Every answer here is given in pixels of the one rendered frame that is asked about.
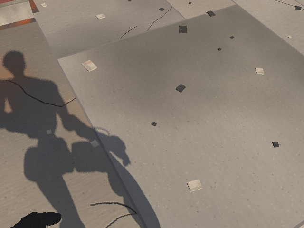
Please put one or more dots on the left robot hand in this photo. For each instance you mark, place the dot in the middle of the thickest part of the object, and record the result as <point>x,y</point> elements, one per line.
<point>40,220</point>

